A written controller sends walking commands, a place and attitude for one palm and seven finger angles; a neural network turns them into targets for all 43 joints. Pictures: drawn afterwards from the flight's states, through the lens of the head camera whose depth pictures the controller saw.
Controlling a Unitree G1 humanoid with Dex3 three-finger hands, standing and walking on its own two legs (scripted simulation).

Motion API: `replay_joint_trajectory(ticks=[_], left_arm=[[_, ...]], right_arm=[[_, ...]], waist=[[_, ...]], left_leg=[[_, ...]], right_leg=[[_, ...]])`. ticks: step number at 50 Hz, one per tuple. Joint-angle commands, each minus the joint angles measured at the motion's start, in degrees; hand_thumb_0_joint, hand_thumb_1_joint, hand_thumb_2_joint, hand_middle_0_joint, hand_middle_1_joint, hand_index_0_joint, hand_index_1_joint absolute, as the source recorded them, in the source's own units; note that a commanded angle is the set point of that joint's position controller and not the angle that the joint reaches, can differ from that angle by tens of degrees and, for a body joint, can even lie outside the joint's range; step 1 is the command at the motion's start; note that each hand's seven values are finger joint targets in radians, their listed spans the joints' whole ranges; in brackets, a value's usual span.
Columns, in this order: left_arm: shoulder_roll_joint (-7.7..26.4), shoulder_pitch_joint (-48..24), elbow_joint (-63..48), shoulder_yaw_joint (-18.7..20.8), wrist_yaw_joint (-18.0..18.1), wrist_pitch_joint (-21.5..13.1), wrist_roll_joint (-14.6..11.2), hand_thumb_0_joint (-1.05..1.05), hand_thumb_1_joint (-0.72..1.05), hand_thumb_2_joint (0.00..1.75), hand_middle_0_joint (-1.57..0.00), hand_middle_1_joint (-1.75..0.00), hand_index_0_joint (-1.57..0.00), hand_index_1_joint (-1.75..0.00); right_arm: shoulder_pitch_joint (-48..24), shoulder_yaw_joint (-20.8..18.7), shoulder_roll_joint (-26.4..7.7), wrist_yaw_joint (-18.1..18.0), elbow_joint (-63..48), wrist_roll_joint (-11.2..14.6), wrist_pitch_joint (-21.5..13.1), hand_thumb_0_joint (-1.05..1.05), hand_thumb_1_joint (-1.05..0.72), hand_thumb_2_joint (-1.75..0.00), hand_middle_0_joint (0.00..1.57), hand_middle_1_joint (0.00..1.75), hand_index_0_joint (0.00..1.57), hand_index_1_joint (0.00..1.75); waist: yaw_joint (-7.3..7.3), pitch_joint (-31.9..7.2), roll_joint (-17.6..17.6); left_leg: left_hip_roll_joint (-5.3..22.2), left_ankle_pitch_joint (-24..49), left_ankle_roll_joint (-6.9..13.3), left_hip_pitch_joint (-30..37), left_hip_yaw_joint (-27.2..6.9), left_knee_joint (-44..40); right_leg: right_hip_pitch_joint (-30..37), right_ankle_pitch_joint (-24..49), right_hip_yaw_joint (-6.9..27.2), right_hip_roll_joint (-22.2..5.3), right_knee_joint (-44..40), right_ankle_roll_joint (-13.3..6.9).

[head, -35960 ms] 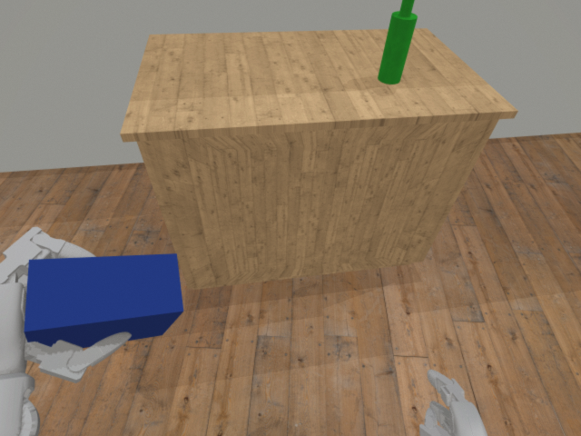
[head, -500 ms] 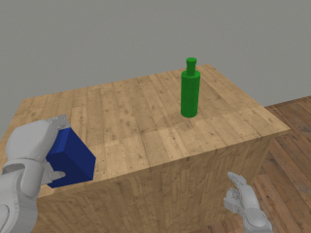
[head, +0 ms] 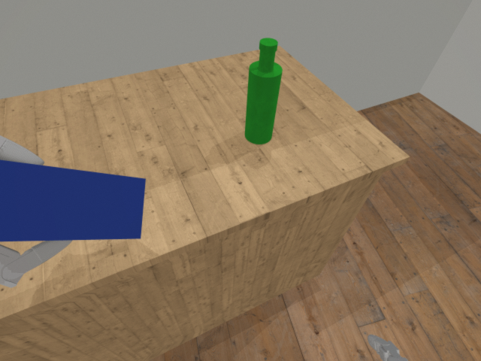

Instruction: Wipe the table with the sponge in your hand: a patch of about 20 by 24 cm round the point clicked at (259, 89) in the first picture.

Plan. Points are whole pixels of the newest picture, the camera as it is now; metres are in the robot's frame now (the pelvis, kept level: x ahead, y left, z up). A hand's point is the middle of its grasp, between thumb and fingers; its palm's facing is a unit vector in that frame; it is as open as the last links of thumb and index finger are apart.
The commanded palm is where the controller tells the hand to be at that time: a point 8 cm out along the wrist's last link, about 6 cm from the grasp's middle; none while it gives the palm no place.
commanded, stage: step back with the hand held close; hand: left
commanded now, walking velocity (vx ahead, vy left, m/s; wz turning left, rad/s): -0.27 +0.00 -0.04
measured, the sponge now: (84, 206) +0.25 +0.19 +0.21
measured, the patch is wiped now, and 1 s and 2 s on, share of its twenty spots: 1.00 1.00 1.00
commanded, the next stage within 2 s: stop stepping back and stand still in 0.70 s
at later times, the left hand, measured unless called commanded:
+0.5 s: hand out of the picture +0.11 +0.25 +0.23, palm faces +0.45 -0.84 -0.30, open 10.5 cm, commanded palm +0.05 +0.30 +0.25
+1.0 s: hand out of the picture -0.04 +0.22 +0.23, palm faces +0.35 -0.86 -0.37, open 10.5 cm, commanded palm -0.10 +0.28 +0.25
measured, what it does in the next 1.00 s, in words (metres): walks backwards: right foot, then left foot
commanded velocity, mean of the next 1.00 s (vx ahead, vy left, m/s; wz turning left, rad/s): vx -0.21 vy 0.02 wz -0.03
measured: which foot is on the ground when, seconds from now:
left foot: down 0.00-0.38, up 0.40-0.50, down 0.52-0.80, up 0.82-1.00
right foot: down 0.00-0.20, up 0.22-0.28, down 0.30-0.54, up 0.56-0.76, down 0.78-1.00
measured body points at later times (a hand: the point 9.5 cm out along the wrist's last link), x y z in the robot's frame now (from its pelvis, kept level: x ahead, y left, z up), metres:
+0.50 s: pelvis -0.11 +0.01 -0.02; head -0.10 +0.04 +0.43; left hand +0.08 +0.29 +0.24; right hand +0.08 -0.21 -0.08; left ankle -0.06 +0.12 -0.73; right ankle -0.05 -0.12 -0.73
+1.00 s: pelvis -0.27 +0.01 -0.01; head -0.28 +0.04 +0.44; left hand -0.06 +0.27 +0.25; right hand -0.14 -0.25 -0.08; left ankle -0.30 +0.13 -0.70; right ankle -0.19 -0.14 -0.73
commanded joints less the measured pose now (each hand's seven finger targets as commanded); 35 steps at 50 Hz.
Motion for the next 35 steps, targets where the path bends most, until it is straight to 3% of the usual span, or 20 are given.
replay_joint_trajectory(ticks=[1, 3, 6, 7, 8, 10, 11, 13, 15, 17, 19, 21, 23, 25, 26, 27, 28, 29, 32, 35], left_arm=[[7.6, -0.1, -5.1, 6.1, 1.4, -3.5, -1.1, 0.0, 0.1, 1.3, -1.2, -1.6, -1.2, -1.6], [7.2, 1.0, -6.7, 5.6, 1.6, -4.2, -1.3, 0.0, 0.1, 1.3, -1.2, -1.6, -1.2, -1.6], [8.4, -0.6, -12.8, 6.5, 2.0, -5.1, -0.6, 0.0, 0.1, 1.3, -1.2, -1.6, -1.2, -1.6], [10.5, -2.1, -16.1, 8.3, 2.4, -5.6, 0.1, 0.0, 0.1, 1.3, -1.2, -1.6, -1.2, -1.6], [8.4, -2.8, -14.9, 7.1, 2.4, -5.7, 0.9, 0.0, 0.1, 1.3, -1.2, -1.6, -1.2, -1.6], [8.0, -7.0, -13.5, 7.3, 2.4, -5.8, 2.6, 0.0, 0.1, 1.3, -1.2, -1.6, -1.2, -1.6], [7.3, -9.8, -12.5, 6.7, 2.3, -5.8, 2.9, 0.0, 0.1, 1.3, -1.2, -1.6, -1.2, -1.6], [5.7, -12.8, -7.8, 4.8, 1.8, -5.4, 2.8, 0.0, 0.1, 1.3, -1.2, -1.6, -1.2, -1.6], [4.0, -14.8, -2.4, 3.2, 1.1, -5.5, 2.5, 0.0, 0.1, 1.3, -1.2, -1.6, -1.2, -1.6], [4.2, -16.3, 0.8, 1.8, 0.6, -5.7, 1.5, 0.0, 0.1, 1.3, -1.2, -1.6, -1.2, -1.6], [3.1, -18.3, -0.3, -2.1, -0.1, -6.4, 0.7, 0.0, 0.1, 1.3, -1.2, -1.6, -1.2, -1.6], [3.6, -14.9, -3.9, -1.9, -0.1, -6.5, 0.2, 0.0, 0.1, 1.3, -1.2, -1.6, -1.2, -1.6], [4.7, -12.3, -8.0, -0.8, -0.1, -6.8, -0.1, 0.0, 0.1, 1.3, -1.2, -1.6, -1.2, -1.6], [6.6, -9.7, -11.5, 2.8, 0.5, -7.3, 0.0, 0.0, 0.1, 1.3, -1.2, -1.6, -1.2, -1.6], [6.9, -8.7, -13.9, 4.1, 0.8, -7.6, 0.2, 0.0, 0.1, 1.3, -1.2, -1.6, -1.2, -1.6], [8.9, -9.3, -17.2, 6.2, 1.4, -7.8, 0.5, 0.0, 0.1, 1.3, -1.2, -1.6, -1.2, -1.6], [8.1, -8.0, -17.1, 6.3, 1.3, -8.1, 0.0, 0.0, 0.1, 1.3, -1.2, -1.6, -1.2, -1.6], [7.8, -9.9, -19.9, 6.1, 1.5, -8.3, 0.2, 0.0, 0.1, 1.3, -1.2, -1.6, -1.2, -1.6], [7.0, -10.1, -18.7, 6.3, 2.5, -7.3, -0.4, 0.0, 0.1, 1.3, -1.2, -1.6, -1.2, -1.6], [4.2, -10.0, -13.6, 4.1, 2.4, -6.7, 0.1, 0.0, 0.1, 1.3, -1.2, -1.6, -1.2, -1.6]], right_arm=[[-6.8, -3.2, -5.9, -0.8, -10.5, 1.3, -3.8, 0.0, -0.9, -0.9, 0.2, 0.3, 0.2, 0.3], [-7.0, -2.8, -5.8, -1.0, -10.5, 1.2, -4.0, 0.0, -0.9, -0.9, 0.2, 0.3, 0.2, 0.3], [-9.0, -2.4, -6.2, -1.3, -11.6, 0.5, -5.2, 0.0, -0.9, -0.9, 0.2, 0.3, 0.2, 0.3], [-9.9, -2.5, -7.1, -1.5, -12.3, 0.2, -5.6, 0.0, -0.9, -0.9, 0.2, 0.3, 0.2, 0.3], [-9.4, -2.2, -6.9, -1.5, -11.5, -0.3, -5.9, 0.0, -0.9, -0.9, 0.2, 0.3, 0.2, 0.3], [-8.8, -2.6, -7.9, -1.6, -11.7, -1.0, -7.0, 0.0, -0.9, -0.9, 0.2, 0.3, 0.2, 0.3], [-8.0, -2.8, -7.6, -1.5, -11.6, -0.9, -7.5, 0.0, -0.9, -0.9, 0.2, 0.3, 0.2, 0.3], [-6.4, -2.8, -7.4, -1.3, -10.7, -0.6, -8.0, 0.0, -0.9, -0.9, 0.2, 0.3, 0.2, 0.3], [-5.8, -2.4, -7.1, -1.1, -9.9, -0.2, -8.5, 0.0, -0.9, -0.9, 0.2, 0.3, 0.2, 0.3], [-6.6, -2.4, -6.0, -1.2, -9.6, -0.1, -8.7, 0.0, -0.9, -0.9, 0.2, 0.3, 0.2, 0.3], [-7.1, -2.9, -5.5, -1.3, -9.8, 1.1, -8.0, 0.0, -0.9, -0.9, 0.2, 0.3, 0.2, 0.3], [-8.4, -2.6, -4.4, -1.1, -10.9, 1.4, -7.4, 0.0, -0.9, -0.9, 0.2, 0.3, 0.2, 0.3], [-9.7, -1.7, -4.1, -0.8, -12.2, 0.9, -6.4, 0.0, -0.9, -0.9, 0.2, 0.3, 0.2, 0.3], [-10.8, -1.8, -5.2, -1.0, -13.0, 0.1, -6.3, 0.0, -0.9, -0.9, 0.2, 0.3, 0.2, 0.3], [-10.5, -2.3, -6.2, -0.9, -13.1, -0.1, -6.7, 0.0, -0.9, -0.9, 0.2, 0.3, 0.2, 0.3], [-10.3, -3.1, -7.1, -0.8, -13.9, -0.5, -7.2, 0.0, -0.9, -0.9, 0.2, 0.3, 0.2, 0.3], [-8.4, -2.9, -4.7, -0.4, -12.6, -1.1, -8.0, 0.0, -0.9, -0.9, 0.2, 0.3, 0.2, 0.3], [-7.9, -3.2, -4.8, -0.1, -11.8, -1.8, -9.0, 0.0, -0.9, -0.9, 0.2, 0.3, 0.2, 0.3], [-6.6, -3.7, -4.6, 0.3, -9.0, -0.9, -11.1, 0.0, -0.9, -0.9, 0.2, 0.3, 0.2, 0.3], [-7.8, -3.3, -4.6, 0.5, -8.7, -0.1, -11.4, 0.0, -0.9, -0.9, 0.2, 0.3, 0.2, 0.3]], waist=[[0.53, -14.9, -4.4], [0.58, -13.9, -2.1], [1.41, -9.7, 2.4], [1.97, -9.2, 8.6], [1.98, -8.0, 11.3], [2.25, -5.8, 15.0], [2.17, -5.0, 14.5], [2.03, -4.0, 11.3], [2.06, -2.2, 6.9], [0.8, -1.0, -0.6], [0.07, -6.2, -8.0], [0.21, -8.8, -8.2], [0.13, -7.9, -2.8], [1.22, -5.0, 4.1], [1.62, -6.9, 8.9], [2.07, -9.5, 14.7], [1.53, -12.9, 16.2], [1.38, -13.4, 16.8], [2.3, -15.5, 13.7], [2.33, -14.1, 15.5]], left_leg=[[6.5, 10.2, 0.0, 3.4, -3.7, 3.5], [6.9, 4.5, 0.6, 1.9, -4.7, 0.4], [8.0, -8.5, 2.5, -4.5, -8.4, -7.4], [9.0, -12.6, 3.5, -7.0, -10.0, -11.4], [10.9, -19.1, 4.9, -12.7, -12.5, -15.4], [15.1, -28.7, 7.3, -24.6, -16.2, -21.8], [15.7, -28.7, 7.7, -27.1, -15.5, -21.8], [14.8, -25.5, 6.9, -23.2, -13.5, -18.5], [12.3, -23.0, 5.4, -17.4, -11.1, -12.0], [6.6, -15.7, 1.9, -7.1, -5.8, 0.1], [4.2, -8.1, -0.7, 2.0, -1.9, 14.6], [3.8, -4.3, -1.1, 5.7, 0.1, 19.8], [5.8, -3.5, -0.3, 3.4, -1.5, 9.9], [9.6, -5.5, 2.4, -1.2, -7.2, -4.7], [13.7, -1.6, 4.3, -2.0, -11.3, -9.3], [18.6, 9.7, 6.0, 2.0, -15.9, -13.6], [20.6, 12.2, 7.0, 5.0, -16.0, -15.7], [21.8, 13.3, 8.0, 5.4, -16.8, -16.1], [19.8, 28.0, 6.5, 11.1, -8.3, -11.4], [17.8, 17.7, 3.1, 7.5, -5.8, -11.5]], right_leg=[[5.1, 25.4, 10.6, -15.6, -2.6, -3.3], [3.0, 18.1, 10.1, -14.9, -1.9, -3.2], [0.6, 1.7, 7.6, -10.1, -0.2, -1.5], [1.8, -1.6, 6.3, -8.2, 2.5, -1.0], [5.0, -3.9, 3.8, -5.3, 6.6, 0.1], [13.7, -5.6, 2.0, -1.6, 15.5, 2.0], [15.6, -5.8, 2.0, -1.5, 17.4, 2.3], [12.3, -6.5, 1.8, -1.3, 14.7, 2.1], [8.0, -5.6, 2.0, -2.0, 3.3, 1.3], [-2.7, 2.9, 7.2, -7.8, -6.8, -1.9], [-8.9, 9.1, 14.5, -16.6, -8.6, -5.1], [-10.2, 14.5, 15.1, -21.3, -8.3, -7.2], [-8.3, 16.7, 11.9, -19.2, -3.0, -5.2], [-8.4, 8.6, 6.5, -11.0, 5.1, -1.3], [-7.0, 4.5, 3.3, -6.6, 10.3, 0.5], [-8.0, -4.5, 0.8, -2.7, 17.5, 2.2], [-10.3, -17.0, 2.3, -2.0, 26.7, 2.1], [-11.9, -19.7, 3.7, -1.9, 32.9, 2.5], [-9.5, -17.9, 3.6, -2.8, 26.5, 2.8], [-0.1, -11.4, 1.7, -2.9, 9.0, 2.4]])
